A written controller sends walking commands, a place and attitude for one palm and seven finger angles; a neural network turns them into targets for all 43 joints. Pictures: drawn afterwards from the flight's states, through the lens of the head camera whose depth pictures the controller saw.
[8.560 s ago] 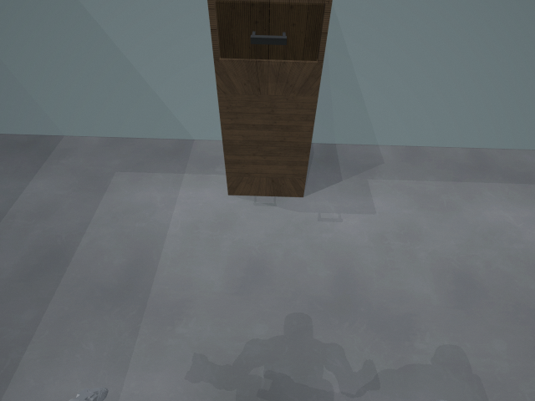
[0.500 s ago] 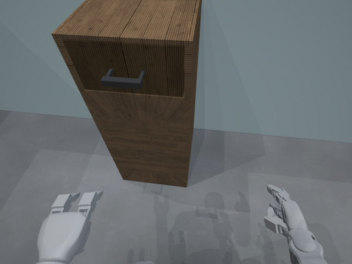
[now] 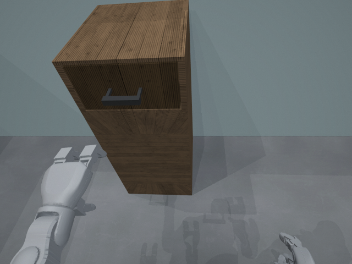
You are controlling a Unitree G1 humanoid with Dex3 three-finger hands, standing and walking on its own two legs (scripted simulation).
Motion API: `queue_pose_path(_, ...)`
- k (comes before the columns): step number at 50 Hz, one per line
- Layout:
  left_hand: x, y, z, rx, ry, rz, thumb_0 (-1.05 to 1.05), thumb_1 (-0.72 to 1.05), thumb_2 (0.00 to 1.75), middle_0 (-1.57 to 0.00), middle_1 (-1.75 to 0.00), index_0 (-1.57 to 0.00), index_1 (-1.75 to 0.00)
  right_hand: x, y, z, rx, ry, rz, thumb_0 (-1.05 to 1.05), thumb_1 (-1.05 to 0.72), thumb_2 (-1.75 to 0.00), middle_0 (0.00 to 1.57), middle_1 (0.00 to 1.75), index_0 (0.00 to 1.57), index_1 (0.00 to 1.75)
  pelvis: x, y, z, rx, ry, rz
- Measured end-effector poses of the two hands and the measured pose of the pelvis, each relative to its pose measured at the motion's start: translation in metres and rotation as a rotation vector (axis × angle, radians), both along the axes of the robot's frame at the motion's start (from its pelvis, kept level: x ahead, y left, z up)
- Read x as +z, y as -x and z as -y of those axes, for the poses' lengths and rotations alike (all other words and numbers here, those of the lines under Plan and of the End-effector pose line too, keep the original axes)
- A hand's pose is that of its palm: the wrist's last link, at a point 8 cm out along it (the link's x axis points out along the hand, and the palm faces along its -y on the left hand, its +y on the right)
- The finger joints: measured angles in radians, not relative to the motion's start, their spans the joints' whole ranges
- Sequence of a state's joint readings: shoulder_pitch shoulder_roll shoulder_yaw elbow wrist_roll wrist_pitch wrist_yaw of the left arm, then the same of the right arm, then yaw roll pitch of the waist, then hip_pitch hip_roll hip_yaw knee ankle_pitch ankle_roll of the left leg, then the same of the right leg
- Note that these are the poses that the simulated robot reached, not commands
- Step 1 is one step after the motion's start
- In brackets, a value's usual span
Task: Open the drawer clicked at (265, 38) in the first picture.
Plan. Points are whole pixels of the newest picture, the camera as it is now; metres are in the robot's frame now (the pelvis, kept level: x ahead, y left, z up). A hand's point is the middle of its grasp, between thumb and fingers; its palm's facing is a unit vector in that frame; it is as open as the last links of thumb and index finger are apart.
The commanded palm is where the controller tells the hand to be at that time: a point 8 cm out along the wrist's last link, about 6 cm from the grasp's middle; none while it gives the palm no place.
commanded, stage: raise the hand with hooked fingers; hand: left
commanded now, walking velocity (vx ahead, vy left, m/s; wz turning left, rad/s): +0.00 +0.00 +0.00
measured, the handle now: (123, 95) +0.56 +0.25 +0.05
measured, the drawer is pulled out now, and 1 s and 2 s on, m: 0.00 0.00 0.00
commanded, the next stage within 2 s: move the hooked fingers above the handle in 0.88 s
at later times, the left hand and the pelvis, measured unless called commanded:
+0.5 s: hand (58, 133) +0.31 +0.28 +0.16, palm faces +0.11 -0.04 -0.99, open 13.8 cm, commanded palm +0.28 +0.27 +0.22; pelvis +0.00 +0.03 +0.01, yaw +1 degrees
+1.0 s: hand (63, 134) +0.31 +0.26 +0.17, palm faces +0.14 -0.05 -0.99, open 13.8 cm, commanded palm +0.28 +0.25 +0.22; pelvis -0.01 +0.01 +0.01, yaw +1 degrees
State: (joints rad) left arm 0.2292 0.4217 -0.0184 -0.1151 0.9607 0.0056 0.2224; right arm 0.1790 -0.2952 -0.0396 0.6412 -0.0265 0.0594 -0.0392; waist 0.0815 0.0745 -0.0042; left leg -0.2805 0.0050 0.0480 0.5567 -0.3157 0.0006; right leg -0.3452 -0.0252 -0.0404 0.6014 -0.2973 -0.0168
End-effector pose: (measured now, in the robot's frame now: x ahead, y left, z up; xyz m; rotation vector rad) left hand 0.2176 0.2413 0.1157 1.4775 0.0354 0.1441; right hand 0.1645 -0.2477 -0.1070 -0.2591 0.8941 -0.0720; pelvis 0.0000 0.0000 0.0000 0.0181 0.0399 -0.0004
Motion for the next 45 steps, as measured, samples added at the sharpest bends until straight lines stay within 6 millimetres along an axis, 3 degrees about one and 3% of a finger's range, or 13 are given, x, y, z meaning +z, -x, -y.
queue_pose_path(4,0.017,-0.013,-0.012,0.018,-0.02,0.076,0.0,-0.19,0.44,-0.31,-1.0,-0.3,-1.0,0.007,-0.016,-0.013,0.009,-0.012,0.04,0.02,-0.91,-0.9,0.2,0.3,0.2,0.3,0.002,0.001,-0.008,0.01,0.005,0.01)
queue_pose_path(12,0.059,-0.047,-0.02,0.028,-0.023,0.089,0.0,-0.37,0.36,-0.32,-1.12,-0.31,-1.12,0.031,-0.054,-0.062,0.05,-0.114,0.159,0.02,-0.91,-0.9,0.2,0.3,0.2,0.3,0.008,-0.001,-0.02,0.007,0.008,0.049)
queue_pose_path(19,0.082,-0.06,-0.03,0.015,-0.035,0.034,0.0,-0.46,0.32,-0.32,-1.18,-0.31,-1.18,0.04,-0.063,-0.087,0.111,-0.147,0.167,0.01,-0.9,-0.89,0.2,0.3,0.2,0.3,0.012,-0.002,-0.025,0.009,0.011,0.066)
queue_pose_path(28,0.107,-0.069,-0.038,-0.012,-0.054,0.036,0.0,-0.49,0.31,-0.32,-1.2,-0.32,-1.2,0.027,-0.044,-0.077,0.124,-0.117,0.073,0.01,-0.9,-0.89,0.2,0.3,0.21,0.3,0.014,0.0,-0.026,0.025,0.015,0.065)
queue_pose_path(38,0.086,-0.065,-0.024,-0.076,-0.024,-0.04,0.0,-0.49,0.3,-0.32,-1.2,-0.32,-1.2,0.015,-0.017,-0.051,0.075,-0.1,0.005,0.01,-0.9,-0.9,0.2,0.3,0.2,0.3,0.015,0.001,-0.021,0.015,0.013,0.047)
queue_pose_path(45,0.098,-0.058,-0.016,-0.093,-0.034,0.063,0.0,-0.49,0.3,-0.33,-1.2,-0.32,-1.2,0.013,-0.015,-0.041,0.072,-0.096,0.005,0.01,-0.9,-0.9,0.2,0.3,0.2,0.3,0.015,0.003,-0.013,0.02,0.011,0.047)
